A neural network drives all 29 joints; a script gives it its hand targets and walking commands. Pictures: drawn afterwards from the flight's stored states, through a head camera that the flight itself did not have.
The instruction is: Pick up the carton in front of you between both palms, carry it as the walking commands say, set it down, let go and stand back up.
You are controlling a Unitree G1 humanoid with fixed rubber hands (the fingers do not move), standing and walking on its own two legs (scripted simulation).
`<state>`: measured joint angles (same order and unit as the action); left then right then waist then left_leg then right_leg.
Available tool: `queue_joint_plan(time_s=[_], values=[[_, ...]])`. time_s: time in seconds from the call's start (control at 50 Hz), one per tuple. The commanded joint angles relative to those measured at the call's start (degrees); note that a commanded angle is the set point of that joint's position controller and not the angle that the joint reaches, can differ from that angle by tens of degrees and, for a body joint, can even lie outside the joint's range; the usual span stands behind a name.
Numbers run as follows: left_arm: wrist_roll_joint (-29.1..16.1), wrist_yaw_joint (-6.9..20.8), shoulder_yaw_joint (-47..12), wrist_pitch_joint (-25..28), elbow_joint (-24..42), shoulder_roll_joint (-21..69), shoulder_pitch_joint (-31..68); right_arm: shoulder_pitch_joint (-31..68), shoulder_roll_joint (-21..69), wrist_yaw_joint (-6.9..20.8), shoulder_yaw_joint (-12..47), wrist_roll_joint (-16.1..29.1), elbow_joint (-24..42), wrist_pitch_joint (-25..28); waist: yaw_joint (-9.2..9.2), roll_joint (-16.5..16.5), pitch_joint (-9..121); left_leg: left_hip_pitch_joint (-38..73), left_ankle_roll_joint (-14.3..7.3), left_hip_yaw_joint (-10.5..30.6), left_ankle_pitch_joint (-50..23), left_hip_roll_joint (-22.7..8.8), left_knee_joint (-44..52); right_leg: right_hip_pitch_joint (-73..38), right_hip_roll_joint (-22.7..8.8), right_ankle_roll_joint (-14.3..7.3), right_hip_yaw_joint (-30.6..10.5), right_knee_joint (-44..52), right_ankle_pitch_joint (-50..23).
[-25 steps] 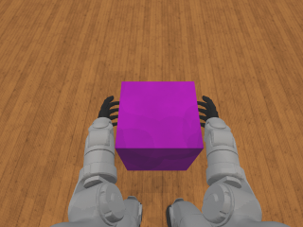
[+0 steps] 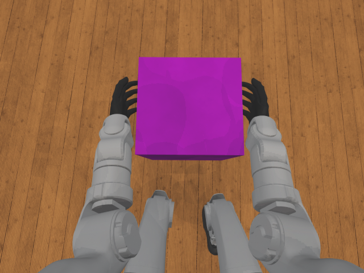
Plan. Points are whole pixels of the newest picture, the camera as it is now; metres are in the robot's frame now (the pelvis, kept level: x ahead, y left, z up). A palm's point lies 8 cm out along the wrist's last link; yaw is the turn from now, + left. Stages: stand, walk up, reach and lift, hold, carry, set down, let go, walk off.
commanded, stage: set down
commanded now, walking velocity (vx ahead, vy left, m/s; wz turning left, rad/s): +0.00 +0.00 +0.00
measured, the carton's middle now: (188, 118) +0.44 +0.02 -0.16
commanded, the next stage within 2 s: none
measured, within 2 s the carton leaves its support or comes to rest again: rests again in 1.40 s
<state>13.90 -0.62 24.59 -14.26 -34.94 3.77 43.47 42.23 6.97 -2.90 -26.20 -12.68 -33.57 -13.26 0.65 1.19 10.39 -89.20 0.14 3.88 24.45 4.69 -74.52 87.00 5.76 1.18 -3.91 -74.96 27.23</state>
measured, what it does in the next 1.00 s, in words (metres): lowers itself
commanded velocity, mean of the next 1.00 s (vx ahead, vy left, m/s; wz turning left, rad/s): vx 0.00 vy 0.00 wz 0.00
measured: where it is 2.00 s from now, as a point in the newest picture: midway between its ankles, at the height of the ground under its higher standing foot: (186, 235)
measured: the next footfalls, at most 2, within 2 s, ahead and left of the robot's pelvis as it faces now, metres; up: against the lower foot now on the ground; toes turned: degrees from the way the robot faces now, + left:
none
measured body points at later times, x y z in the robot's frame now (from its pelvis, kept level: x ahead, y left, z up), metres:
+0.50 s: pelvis -0.04 +0.00 -0.13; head +0.27 +0.02 +0.20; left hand +0.47 +0.18 -0.25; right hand +0.47 -0.12 -0.25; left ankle +0.07 +0.11 -0.59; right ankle +0.05 -0.12 -0.59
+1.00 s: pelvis -0.04 +0.00 -0.23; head +0.33 +0.02 +0.03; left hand +0.50 +0.19 -0.40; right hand +0.51 -0.11 -0.40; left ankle +0.07 +0.11 -0.59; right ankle +0.05 -0.12 -0.59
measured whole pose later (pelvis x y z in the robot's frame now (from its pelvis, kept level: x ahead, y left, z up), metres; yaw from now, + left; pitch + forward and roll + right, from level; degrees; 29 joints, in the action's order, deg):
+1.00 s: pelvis -0.04 +0.00 -0.23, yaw -3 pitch +41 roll -2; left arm 2.5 -4.1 18.6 -14.1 -48.8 -13.6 76.8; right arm 77.2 -6.9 -10.6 -17.9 -1.0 -48.0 -13.0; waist 3.1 1.2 -14.8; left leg -129.1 1.0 1.7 32.9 5.5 -120.9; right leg 126.7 10.8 4.7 -2.4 -121.1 35.9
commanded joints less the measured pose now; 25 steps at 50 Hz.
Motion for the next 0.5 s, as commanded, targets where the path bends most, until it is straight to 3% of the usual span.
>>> queue_joint_plan(time_s=[0.0, 0.3, 0.48], values=[[-4.6, 11.6, -29.0, 1.0, -5.5, 51.3, 28.8, 31.5, 50.9, 11.7, 30.3, 4.4, -5.5, 0.8, 0.92, -1.6, 44.3, 28.1, 1.2, -2.7, -21.0, 3.9, 2.2, -12.6, 4.2, 0.9, 3.5, 3.3, -16.8], [-9.2, 8.7, -30.0, 2.4, -4.6, 45.2, 44.2, 47.3, 45.6, 6.8, 31.7, 8.8, -4.6, 2.4, 1.98, -1.8, 56.3, 18.5, 2.5, -4.9, -18.6, 4.6, -13.3, -2.7, 5.8, 1.6, 5.8, -12.5, -13.6], [-9.8, 9.6, -27.3, 0.4, -7.3, 42.4, 53.3, 56.6, 43.4, 6.5, 28.4, 8.9, -7.3, 0.7, 2.41, -1.9, 54.2, 11.0, 2.4, -6.1, -13.7, 4.1, -20.1, 3.7, 5.9, 1.1, 7.2, -19.6, -9.0]])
